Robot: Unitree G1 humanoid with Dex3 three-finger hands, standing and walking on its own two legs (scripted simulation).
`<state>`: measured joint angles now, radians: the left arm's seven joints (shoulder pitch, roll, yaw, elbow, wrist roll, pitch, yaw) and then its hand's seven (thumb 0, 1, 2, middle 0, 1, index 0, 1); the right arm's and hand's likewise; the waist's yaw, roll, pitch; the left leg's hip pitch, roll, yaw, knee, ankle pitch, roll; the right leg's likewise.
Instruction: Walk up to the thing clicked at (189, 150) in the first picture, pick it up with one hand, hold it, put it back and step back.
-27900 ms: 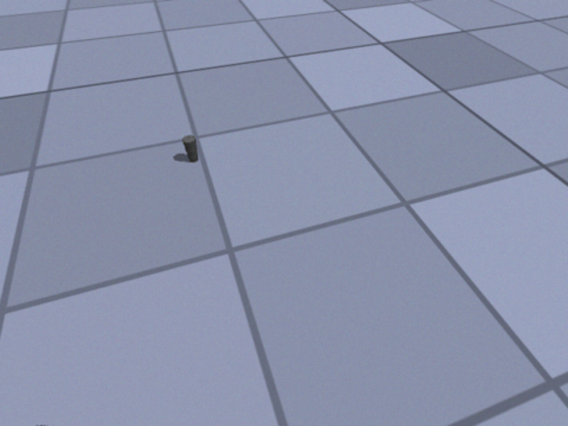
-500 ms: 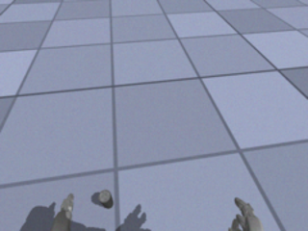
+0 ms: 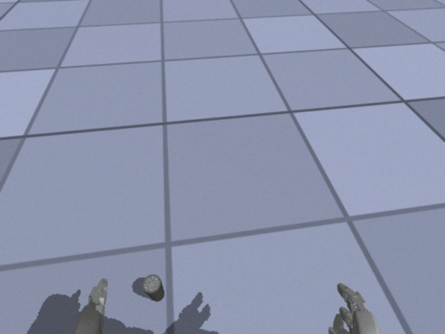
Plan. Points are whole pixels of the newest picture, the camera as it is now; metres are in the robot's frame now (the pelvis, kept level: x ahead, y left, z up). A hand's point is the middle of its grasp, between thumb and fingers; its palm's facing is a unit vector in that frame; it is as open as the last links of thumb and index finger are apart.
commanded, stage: home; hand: left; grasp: from the side
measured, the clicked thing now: (155, 289) +0.42 +0.28 -0.65
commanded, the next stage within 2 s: stand in 0.34 s
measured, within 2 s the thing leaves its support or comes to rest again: neither
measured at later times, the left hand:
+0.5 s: hand (126, 328) +0.17 +0.18 -0.06, palm faces +0.10 -0.95 -0.29, open 17.4 cm
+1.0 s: hand out of the picture +0.14 +0.22 -0.10, palm faces -0.04 -0.94 -0.33, open 8.0 cm
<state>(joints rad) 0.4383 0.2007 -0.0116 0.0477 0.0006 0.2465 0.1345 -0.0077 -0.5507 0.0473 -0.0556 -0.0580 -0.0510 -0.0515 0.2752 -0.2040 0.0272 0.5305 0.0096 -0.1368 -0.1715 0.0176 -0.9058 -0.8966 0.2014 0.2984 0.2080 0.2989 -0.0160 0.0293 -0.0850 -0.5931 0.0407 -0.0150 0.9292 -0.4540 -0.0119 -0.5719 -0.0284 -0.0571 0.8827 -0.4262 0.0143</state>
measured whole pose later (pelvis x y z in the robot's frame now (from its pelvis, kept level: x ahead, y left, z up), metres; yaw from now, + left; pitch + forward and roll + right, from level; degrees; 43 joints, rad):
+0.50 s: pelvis +0.00 +0.00 +0.00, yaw +0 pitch +6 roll -2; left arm 0.43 0.20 -0.01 0.06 0.00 0.26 0.13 -0.01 -0.53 0.06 -0.07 -0.07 -0.06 -0.06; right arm 0.28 -0.21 0.02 0.53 0.01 -0.13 -0.17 0.02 -0.91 -0.90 0.20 0.30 0.21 0.30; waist -0.02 0.03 -0.09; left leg -0.58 0.04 -0.02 0.92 -0.46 -0.01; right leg -0.56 -0.03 -0.06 0.88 -0.43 0.01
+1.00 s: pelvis +0.00 +0.00 +0.01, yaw +0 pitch +1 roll +0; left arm 0.24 0.30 0.00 0.59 0.06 0.03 0.02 0.01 0.77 0.87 -0.21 -0.30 -0.20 -0.29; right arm 0.19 -0.28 -0.02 0.79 -0.06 -0.02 -0.02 0.02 -0.91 -0.90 0.20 0.30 0.21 0.30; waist 0.01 -0.01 0.01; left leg -0.43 0.01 0.01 0.81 -0.40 0.00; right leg -0.44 -0.06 -0.04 0.81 -0.40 0.02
